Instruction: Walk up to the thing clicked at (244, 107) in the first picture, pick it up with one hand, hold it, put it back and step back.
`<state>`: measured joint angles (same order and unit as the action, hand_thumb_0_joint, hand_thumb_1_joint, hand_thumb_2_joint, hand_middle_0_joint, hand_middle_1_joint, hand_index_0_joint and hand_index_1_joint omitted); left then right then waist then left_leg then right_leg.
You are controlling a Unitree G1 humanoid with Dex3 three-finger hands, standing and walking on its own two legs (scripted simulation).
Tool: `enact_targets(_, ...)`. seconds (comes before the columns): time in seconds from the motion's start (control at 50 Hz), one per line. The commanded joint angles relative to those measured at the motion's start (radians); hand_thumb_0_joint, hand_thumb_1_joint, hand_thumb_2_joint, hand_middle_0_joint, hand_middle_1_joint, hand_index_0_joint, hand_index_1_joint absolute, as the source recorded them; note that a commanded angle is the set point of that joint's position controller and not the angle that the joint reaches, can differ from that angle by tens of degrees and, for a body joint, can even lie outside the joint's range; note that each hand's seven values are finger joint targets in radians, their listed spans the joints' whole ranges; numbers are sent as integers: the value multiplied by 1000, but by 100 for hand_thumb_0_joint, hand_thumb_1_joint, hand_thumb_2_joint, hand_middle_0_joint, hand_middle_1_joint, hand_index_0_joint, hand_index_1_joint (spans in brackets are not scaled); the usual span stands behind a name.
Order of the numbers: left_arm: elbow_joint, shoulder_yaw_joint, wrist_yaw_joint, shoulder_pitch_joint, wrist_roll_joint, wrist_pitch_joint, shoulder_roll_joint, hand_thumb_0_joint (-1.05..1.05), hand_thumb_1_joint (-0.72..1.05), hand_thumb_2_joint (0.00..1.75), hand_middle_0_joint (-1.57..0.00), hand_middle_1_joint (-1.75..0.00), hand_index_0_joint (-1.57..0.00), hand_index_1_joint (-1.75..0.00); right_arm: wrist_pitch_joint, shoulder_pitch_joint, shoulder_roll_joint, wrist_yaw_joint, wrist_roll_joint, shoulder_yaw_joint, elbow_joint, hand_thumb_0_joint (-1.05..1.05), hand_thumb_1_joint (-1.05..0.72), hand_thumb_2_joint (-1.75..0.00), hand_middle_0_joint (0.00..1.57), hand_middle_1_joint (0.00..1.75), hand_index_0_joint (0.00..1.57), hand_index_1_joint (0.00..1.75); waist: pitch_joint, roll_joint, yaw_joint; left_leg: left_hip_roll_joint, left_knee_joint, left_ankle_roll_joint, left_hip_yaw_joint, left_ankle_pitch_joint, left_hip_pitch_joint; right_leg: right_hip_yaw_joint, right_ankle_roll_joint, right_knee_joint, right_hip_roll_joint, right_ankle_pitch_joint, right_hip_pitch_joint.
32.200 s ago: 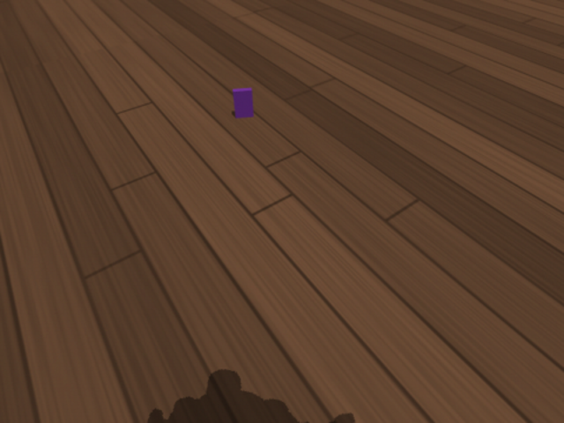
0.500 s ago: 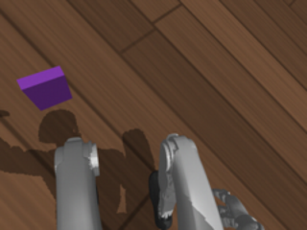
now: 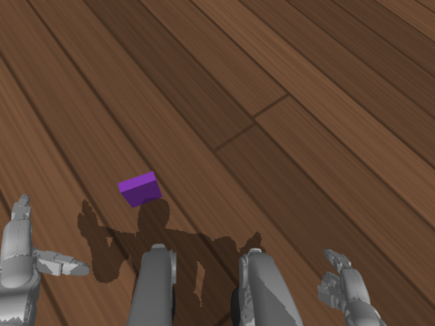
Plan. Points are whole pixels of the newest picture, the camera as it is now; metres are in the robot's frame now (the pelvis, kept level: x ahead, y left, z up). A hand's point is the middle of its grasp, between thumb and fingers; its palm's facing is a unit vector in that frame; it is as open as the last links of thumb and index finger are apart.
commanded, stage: home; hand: left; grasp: from the side
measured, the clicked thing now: (142, 190) +0.50 +0.24 -0.48
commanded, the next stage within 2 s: none
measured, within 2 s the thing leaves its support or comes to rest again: neither
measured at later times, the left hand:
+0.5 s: hand (56, 269) +0.22 +0.21 +0.08, palm faces +0.15 -0.94 -0.31, open 17.6 cm
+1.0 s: hand (65, 279) +0.21 +0.19 +0.09, palm faces +0.17 -0.94 -0.29, open 17.6 cm
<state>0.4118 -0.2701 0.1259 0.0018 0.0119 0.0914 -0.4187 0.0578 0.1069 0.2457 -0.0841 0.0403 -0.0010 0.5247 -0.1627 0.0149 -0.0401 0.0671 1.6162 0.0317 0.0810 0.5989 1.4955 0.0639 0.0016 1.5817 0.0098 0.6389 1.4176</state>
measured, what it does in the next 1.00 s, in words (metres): rises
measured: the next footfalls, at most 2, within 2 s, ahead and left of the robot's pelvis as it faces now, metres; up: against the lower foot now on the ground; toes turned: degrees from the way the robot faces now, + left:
none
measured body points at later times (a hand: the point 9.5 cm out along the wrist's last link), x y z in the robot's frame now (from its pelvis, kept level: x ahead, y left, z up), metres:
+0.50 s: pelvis +0.05 +0.02 +0.14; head +0.07 +0.02 +0.59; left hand +0.20 +0.25 +0.11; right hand +0.21 -0.22 +0.06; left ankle +0.06 +0.14 -0.54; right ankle +0.05 -0.12 -0.54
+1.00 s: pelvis +0.05 +0.00 +0.14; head +0.06 +0.00 +0.59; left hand +0.19 +0.24 +0.11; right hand +0.22 -0.23 +0.07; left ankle +0.06 +0.13 -0.54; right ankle +0.05 -0.12 -0.54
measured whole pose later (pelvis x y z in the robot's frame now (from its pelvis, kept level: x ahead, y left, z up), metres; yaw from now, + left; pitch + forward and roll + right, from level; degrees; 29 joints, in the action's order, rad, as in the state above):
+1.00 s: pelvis +0.05 +0.00 +0.14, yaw +3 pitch +7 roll -2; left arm 0.00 0.01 0.15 0.47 -0.01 0.26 -0.19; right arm -0.11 0.28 0.21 -0.18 0.01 0.02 0.50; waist -0.11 0.04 -0.02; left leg 0.05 0.97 0.03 0.04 0.45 0.65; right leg 0.05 -0.01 0.93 0.00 0.48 0.58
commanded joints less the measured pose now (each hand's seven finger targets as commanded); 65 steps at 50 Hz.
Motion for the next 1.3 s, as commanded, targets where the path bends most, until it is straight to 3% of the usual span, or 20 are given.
enact_targets(0.0, -170, -24, 35, -6, 3, -11, -149, 0, -60, 3, -5, -5, -5, -5, -60, 111, 138, -29, 3, -53, -91, 0, -90, -90, 20, 30, 20, 30, -381, 83, -14, -30, -327, -49, -45, -209, -497, -37, 14, -372, 7, -252, -376)
enact_targets(0.02, -189, -15, 40, 16, 1, 0, -144, 0, -60, 3, -5, -5, -5, -5, -66, 114, 136, -34, 5, -52, -98, 0, -90, -90, 20, 30, 20, 30, -388, 75, -2, -31, -354, -47, -46, -227, -534, -39, 13, -397, 5, -265, -413)
enact_targets(0.1, -265, 31, 60, 100, -5, 44, -91, 0, -60, 3, -5, -5, -5, -5, -86, 130, 123, -57, 8, -47, -112, 0, -90, -90, 20, 30, 20, 30, -355, 75, 0, -38, -448, -44, -61, -319, -658, -37, 8, -495, 2, -368, -556)
enact_targets(0.24, -411, 124, 81, 262, -18, 109, 5, 0, -60, 3, -5, -5, -5, -5, -109, 136, 102, -93, 2, -33, -151, 0, -90, -90, 20, 30, 20, 30, -204, 111, 5, -43, -649, -34, -64, -310, -823, -10, 10, -656, 7, -345, -697)
enact_targets(0.28, -463, 172, 81, 311, -21, 125, 44, 0, -58, 4, -5, -5, -5, -5, -121, 133, 95, -100, 1, -30, -165, 0, -90, -90, 20, 30, 20, 30, -178, 98, -1, -44, -681, -34, -66, -316, -855, -2, 7, -687, 9, -353, -727)
enact_targets(0.36, -549, 222, 78, 410, -23, 148, 89, 0, -56, 5, -5, -5, -5, -5, -143, 123, 84, -110, -6, -23, -190, 0, -90, -90, 20, 30, 20, 30, -93, 53, -2, -41, -742, -37, -56, -295, -874, 17, 5, -738, 17, -332, -762)
enact_targets(0.46, -622, 231, 60, 457, -21, 149, 101, 0, -58, 4, -5, -5, -5, -5, -163, 110, 83, -110, -13, -25, -220, 0, -90, -90, 20, 30, 20, 30, -7, 3, 6, -41, -802, -37, -54, -251, -884, 27, 3, -782, 24, -285, -781)
enact_targets(0.56, -633, 229, 42, 469, -16, 137, 112, 0, -59, 3, -5, -5, -4, -5, -187, 112, 81, -109, -23, -22, -222, 0, -90, -90, 20, 30, 20, 30, 12, 3, 1, -39, -819, -33, -53, -235, -907, 18, 0, -794, 21, -267, -796)
enact_targets(0.66, -638, 226, 34, 444, -11, 119, 115, 0, -57, 5, -5, -5, -5, -5, -205, 114, 77, -108, -31, -20, -220, 0, -90, -90, 20, 30, 20, 30, -29, 20, 4, -49, -801, -32, -71, -280, -936, 1, 0, -795, 15, -307, -820)
enact_targets(0.7, -638, 253, 32, 428, -10, 121, 141, 0, -58, 4, -5, -5, -5, -5, -212, 126, 80, -109, -34, -25, -202, 0, -90, -90, 20, 30, 20, 30, -64, 32, -6, -49, -798, -30, -71, -305, -966, -3, 0, -792, 16, -329, -832)
enact_targets(0.78, -629, 233, 38, 449, -7, 126, 120, 0, -60, 3, -4, -5, -4, -5, -220, 121, 76, -112, -35, -20, -191, 0, -90, -90, 20, 30, 20, 30, -92, 42, 5, -49, -785, -27, -70, -388, -987, -2, 0, -790, 15, -403, -864)
enact_targets(0.82, -618, 213, 39, 459, -9, 125, 104, 0, -58, 4, -5, -5, -5, -5, -221, 108, 77, -113, -33, -18, -199, 0, -90, -90, 20, 30, 20, 30, -73, 10, 12, -53, -778, -34, -76, -366, -966, -8, -7, -809, 12, -396, -866)
enact_targets(0.96, -583, 222, 28, 461, -12, 117, 121, 0, -58, 4, -5, -5, -5, -5, -220, 102, 73, -108, -33, -18, -192, 0, -90, -90, 20, 30, 20, 30, -8, -7, 20, -61, -787, -39, -92, -301, -931, -19, -14, -842, 2, -348, -854)
enact_targets(1.08, -588, 213, 26, 457, -11, 114, 113, 0, -59, 4, -5, -5, -5, -5, -225, 105, 76, -107, -33, -23, -188, 0, -90, -90, 20, 30, 20, 30, -44, -2, 17, -60, -785, -39, -93, -327, -950, -20, -12, -840, 2, -375, -871)
enact_targets(1.18, -586, 225, 23, 431, -10, 108, 122, 0, -58, 4, -5, -5, -5, -5, -232, 100, 79, -108, -33, -24, -180, 0, -90, -90, 20, 30, 20, 30, -16, 7, 13, -54, -817, -37, -81, -254, -953, -9, -4, -839, 9, -286, -845)
enact_targets(1.28, -587, 231, 24, 438, -11, 109, 127, 0, -55, 6, -5, -6, -5, -6, -239, 102, 81, -109, -34, -25, -178, 0, -90, -90, 20, 30, 20, 30, -34, 4, 12, -53, -814, -37, -80, -284, -961, -6, -4, -836, 9, -315, -857)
